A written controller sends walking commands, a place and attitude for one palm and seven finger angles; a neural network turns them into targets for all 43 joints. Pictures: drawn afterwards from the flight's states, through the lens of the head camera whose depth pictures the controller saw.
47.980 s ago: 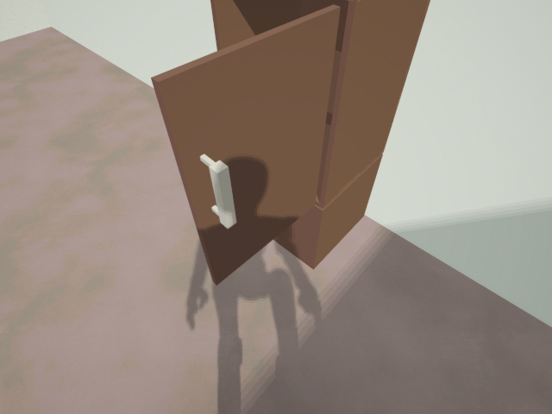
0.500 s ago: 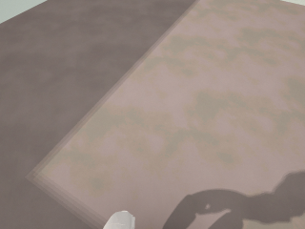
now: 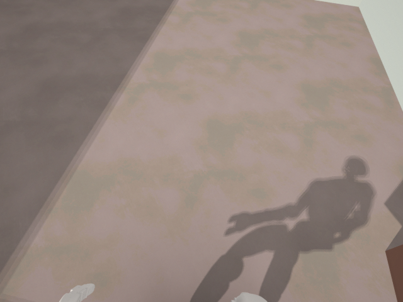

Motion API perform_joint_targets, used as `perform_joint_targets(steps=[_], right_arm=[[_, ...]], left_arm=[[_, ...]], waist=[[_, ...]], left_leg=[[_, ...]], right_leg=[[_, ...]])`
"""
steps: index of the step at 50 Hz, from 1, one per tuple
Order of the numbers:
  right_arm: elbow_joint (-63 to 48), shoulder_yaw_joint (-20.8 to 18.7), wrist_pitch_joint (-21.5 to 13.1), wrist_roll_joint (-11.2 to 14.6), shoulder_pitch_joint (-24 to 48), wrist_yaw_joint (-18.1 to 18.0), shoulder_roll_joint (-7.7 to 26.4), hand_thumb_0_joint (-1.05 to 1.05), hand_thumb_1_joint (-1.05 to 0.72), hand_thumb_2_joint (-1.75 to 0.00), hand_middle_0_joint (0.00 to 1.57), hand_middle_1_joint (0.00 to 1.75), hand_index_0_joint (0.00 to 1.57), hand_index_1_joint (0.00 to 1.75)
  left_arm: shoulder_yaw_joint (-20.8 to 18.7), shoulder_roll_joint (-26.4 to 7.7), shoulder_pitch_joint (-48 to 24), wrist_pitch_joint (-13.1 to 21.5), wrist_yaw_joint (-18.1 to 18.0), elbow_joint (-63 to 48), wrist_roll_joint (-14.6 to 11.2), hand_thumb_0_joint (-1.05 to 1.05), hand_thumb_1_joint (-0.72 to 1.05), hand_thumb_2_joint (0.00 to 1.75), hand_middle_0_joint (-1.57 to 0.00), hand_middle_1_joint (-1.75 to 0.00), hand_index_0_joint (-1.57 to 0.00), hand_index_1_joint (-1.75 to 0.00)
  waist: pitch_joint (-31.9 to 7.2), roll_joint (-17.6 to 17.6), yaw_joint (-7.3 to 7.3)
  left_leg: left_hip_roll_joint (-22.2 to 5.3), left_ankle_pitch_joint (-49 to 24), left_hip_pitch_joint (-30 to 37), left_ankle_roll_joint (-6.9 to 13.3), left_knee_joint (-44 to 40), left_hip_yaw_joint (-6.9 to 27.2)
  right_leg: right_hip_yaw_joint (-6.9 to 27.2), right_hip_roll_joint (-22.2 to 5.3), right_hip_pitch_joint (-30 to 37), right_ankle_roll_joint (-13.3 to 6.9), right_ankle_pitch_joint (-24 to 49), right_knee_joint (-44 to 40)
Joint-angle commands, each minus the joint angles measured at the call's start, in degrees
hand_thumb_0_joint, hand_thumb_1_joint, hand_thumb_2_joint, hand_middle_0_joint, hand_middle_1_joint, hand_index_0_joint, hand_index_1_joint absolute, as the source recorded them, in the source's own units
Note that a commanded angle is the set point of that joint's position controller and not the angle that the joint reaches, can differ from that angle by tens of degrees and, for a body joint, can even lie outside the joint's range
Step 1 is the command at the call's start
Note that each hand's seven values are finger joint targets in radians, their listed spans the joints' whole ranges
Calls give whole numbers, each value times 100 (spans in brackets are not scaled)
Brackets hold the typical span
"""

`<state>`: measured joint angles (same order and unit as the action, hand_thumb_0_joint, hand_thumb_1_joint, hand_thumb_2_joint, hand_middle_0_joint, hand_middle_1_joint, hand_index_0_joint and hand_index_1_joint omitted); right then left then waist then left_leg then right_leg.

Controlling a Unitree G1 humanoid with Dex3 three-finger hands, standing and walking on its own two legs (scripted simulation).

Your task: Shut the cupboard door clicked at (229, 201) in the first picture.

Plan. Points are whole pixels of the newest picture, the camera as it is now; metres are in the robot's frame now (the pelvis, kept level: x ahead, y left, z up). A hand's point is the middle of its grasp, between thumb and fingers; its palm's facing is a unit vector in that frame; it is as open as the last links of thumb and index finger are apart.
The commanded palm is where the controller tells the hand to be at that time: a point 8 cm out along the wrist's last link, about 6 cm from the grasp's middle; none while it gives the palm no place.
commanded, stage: turn to face it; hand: left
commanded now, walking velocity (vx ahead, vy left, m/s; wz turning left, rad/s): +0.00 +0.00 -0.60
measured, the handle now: out of the picture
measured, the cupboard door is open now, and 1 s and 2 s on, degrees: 30 30 30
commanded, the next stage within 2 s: take the last steps up to it in 1.84 s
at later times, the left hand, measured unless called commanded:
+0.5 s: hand (126, 293) +0.15 +0.18 -0.19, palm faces -0.24 -0.96 -0.18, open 7.4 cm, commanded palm none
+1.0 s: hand (168, 252) +0.24 +0.09 -0.16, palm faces -0.57 -0.78 -0.25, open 7.4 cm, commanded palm none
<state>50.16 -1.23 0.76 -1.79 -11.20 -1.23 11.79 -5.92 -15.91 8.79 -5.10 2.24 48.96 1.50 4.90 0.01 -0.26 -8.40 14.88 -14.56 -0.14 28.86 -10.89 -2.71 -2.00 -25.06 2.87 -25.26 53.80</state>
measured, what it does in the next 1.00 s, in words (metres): steps on the spot, turning right: right foot, then left foot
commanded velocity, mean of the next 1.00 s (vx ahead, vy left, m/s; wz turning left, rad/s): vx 0.00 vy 0.00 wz -0.60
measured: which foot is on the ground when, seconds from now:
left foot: down 0.00-0.12, up 0.14-0.46, down 0.48-0.98, up 1.00-1.00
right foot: up 0.00-0.10, down 0.12-0.48, up 0.50-0.96, down 0.98-1.00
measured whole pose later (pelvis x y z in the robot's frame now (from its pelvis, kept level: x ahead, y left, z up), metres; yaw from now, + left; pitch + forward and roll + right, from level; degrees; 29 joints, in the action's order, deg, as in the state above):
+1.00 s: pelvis +0.02 +0.00 -0.02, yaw -36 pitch +1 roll +0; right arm 53.6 -3.1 1.8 -1.1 -15.8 -0.6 14.0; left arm -4.2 -12.8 7.6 -3.2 1.9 49.5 1.7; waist 3.6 2.2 1.4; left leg -11.2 23.8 -16.7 -1.9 40.9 -18.0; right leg -4.5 -1.2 -16.5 -0.5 -17.8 34.6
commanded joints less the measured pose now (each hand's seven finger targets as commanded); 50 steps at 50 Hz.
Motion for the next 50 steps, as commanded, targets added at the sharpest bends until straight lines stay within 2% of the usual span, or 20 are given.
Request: perform_joint_targets(steps=[1, 4, 6, 7, 8, 9, 12, 19, 22, 23, 24, 25, 26, 31, 41, 45, 47, 48, 49, 50], right_arm=[[-222, -434, -68, -16, -280, -26, 1320, 0, -90, -90, 20, 30, 20, 30], [-257, -467, -47, 56, -48, 14, 1324, 0, -90, -90, 20, 30, 20, 30], [-636, -295, 3, 86, 209, 53, 634, 0, -90, -90, 20, 30, 20, 30], [-609, -286, 89, 103, 214, -13, 807, 0, -90, -90, 20, 30, 20, 30], [-628, -283, 95, 101, 346, 4, 682, 0, -90, -90, 20, 30, 20, 30], [-550, -285, 66, 86, 256, -27, 731, 0, -90, -90, 20, 30, 20, 30], [-341, -314, 75, 79, 92, 26, 795, 0, -90, -90, 20, 30, 20, 30], [-454, -272, 9, 131, 160, 10, 607, 0, -90, -90, 20, 30, 20, 30], [-274, -280, -66, 155, -464, -37, 640, 0, -90, -90, 20, 30, 20, 30], [-218, -312, -132, 129, -666, -59, 936, 0, -90, -90, 20, 30, 20, 30], [-235, -420, -181, 38, -786, -78, 1545, 0, -90, -90, 20, 30, 20, 30], [-268, -426, -136, 13, -901, -116, 1683, 0, -90, -90, 20, 30, 20, 30], [-350, -368, -129, -3, -661, -121, 1491, 0, -90, -90, 20, 30, 20, 30], [-441, -239, -155, 14, -108, -177, 1021, 0, -90, -90, 20, 30, 20, 30], [-47, -398, -110, -5, -630, -91, 1116, 0, -90, -90, 20, 30, 20, 30], [-12, -461, -86, -10, -495, -38, 1269, 0, -90, -90, 20, 30, 20, 30], [-54, -476, -61, 38, -300, -1, 1273, 0, -90, -90, 20, 30, 20, 30], [-129, -448, -45, 98, -293, 37, 1063, 0, -90, -90, 20, 30, 20, 30], [-432, -308, -26, 104, 23, 54, 580, 0, -90, -90, 20, 30, 20, 30], [-491, -290, 82, 96, 97, -5, 779, 0, -90, -90, 20, 30, 20, 30]], left_arm=[[32, -140, -113, 227, 23, -557, -12, 0, 90, 90, -20, -30, -20, -30], [-34, -407, 605, 305, -14, -340, -8, 0, 90, 90, -20, -30, -20, -30], [-193, -1418, 1094, 425, -164, -176, 30, 0, 90, 90, -20, -30, -20, -30], [-176, -1421, 1183, 398, -230, -150, -28, 0, 90, 90, -20, -30, -20, -30], [-151, -1260, 882, 370, -241, -243, -32, 0, 90, 90, -20, -30, -20, -30], [-152, -1093, 604, 409, -286, -282, -16, 0, 90, 90, -20, -30, -20, -30], [-29, -749, 211, 421, -289, -396, -42, 0, 90, 90, -20, -30, -20, -30], [-114, -897, 353, 386, -263, -327, 30, 0, 90, 90, -20, -30, -20, -30], [-119, -831, 53, 320, -252, -336, -20, 0, 90, 90, -20, -30, -20, -30], [-58, -573, 109, 287, -238, -392, -82, 0, 90, 90, -20, -30, -20, -30], [12, -189, 333, 257, -196, -474, -139, 0, 90, 90, -20, -30, -20, -30], [17, -320, 165, 253, -193, -509, -86, 0, 90, 90, -20, -30, -20, -30], [1, -394, 154, 246, -177, -495, -33, 0, 90, 90, -20, -30, -20, -30], [-68, -271, 242, 152, -10, -233, -13, 0, 90, 90, -20, -30, -20, -30], [19, -37, -292, 146, 15, -430, -7, 0, 90, 90, -20, -30, -20, -30], [36, -39, -157, 224, -15, -396, -19, 0, 90, 90, -20, -30, -20, -30], [-12, -214, 361, 269, -46, -253, -13, 0, 90, 90, -20, -30, -20, -30], [-79, -622, 751, 325, -97, -141, 29, 0, 90, 90, -20, -30, -20, -30], [-181, -1230, 1007, 410, -180, -70, 58, 0, 90, 90, -20, -30, -20, -30], [-175, -1371, 1126, 381, -242, -19, -39, 0, 90, 90, -20, -30, -20, -30]], waist=[[-828, 1306, 225], [-1113, 760, -212], [-971, -1870, -481], [-1018, -1397, -483], [-665, -979, -352], [-780, -1659, -192], [-802, -993, 30], [-835, -926, -68], [-874, -889, 248], [-1032, -108, 298], [-1152, 1708, 264], [-1095, 1687, 366], [-894, 1172, 252], [-592, 930, 6], [-748, 1191, 305], [-869, 1273, 217], [-980, 904, -105], [-1118, -75, -299], [-896, -1890, -485], [-905, -1612, -490]], left_leg=[[-1288, -2313, 855, 694, -479, 698], [-999, -1625, 184, 169, 657, 218], [388, 2298, -2088, -439, 3165, 125], [279, 2173, -2176, -377, 3852, 882], [212, 1723, -2499, -376, 4027, 1064], [198, 1511, -2720, -443, 4066, 1109], [242, 741, -1988, -542, 3728, 1030], [597, 918, -1122, -486, 1686, 876], [732, -93, 133, -425, 36, 806], [236, -446, 904, -298, -772, 1245], [-1326, -1305, 1513, 284, -1168, 2873], [-2031, -1801, 1144, 861, -1163, 3270], [-1936, -1698, 754, 975, -1153, 2962], [-1027, -2369, 751, 664, -972, 1213], [-1311, -2425, 1229, 766, -764, 568], [-1436, -2552, 1075, 628, -321, 323], [-1263, -1920, 489, 260, 380, 12], [-868, -918, -232, -72, 1312, -274], [158, 2114, -1925, -416, 2697, -310], [244, 2344, -2139, -396, 3629, 558]], right_leg=[[-327, 135, 297, -86, 92, -1081], [-187, 62, 1764, -293, 1610, -2759], [2677, -2029, 2584, -1241, 4628, -3406], [2556, -2199, 2328, -1609, 4342, -3405], [2160, -1852, 2206, -1531, 3861, -3435], [2331, -1614, 2362, -1455, 3920, -3384], [1402, -1067, 1835, -1234, 4144, -3140], [2040, -1069, 1493, -1370, 3440, -3017], [2017, -742, 824, -951, 3045, -2531], [1658, -278, 278, -635, 2233, -2034], [837, 574, -721, -221, -140, -774], [589, 441, -753, -150, -1235, 548], [742, 183, -733, -127, -969, 1125], [348, 17, -808, 89, 120, 1628], [-171, -38, -339, 39, 58, -241], [-328, 81, 339, -146, 248, -1386], [-346, 110, 1375, -287, 1356, -2540], [469, -512, 2181, -526, 1993, -3195], [2585, -1837, 2661, -1140, 3845, -3520], [2722, -2225, 2284, -1617, 4092, -3555]])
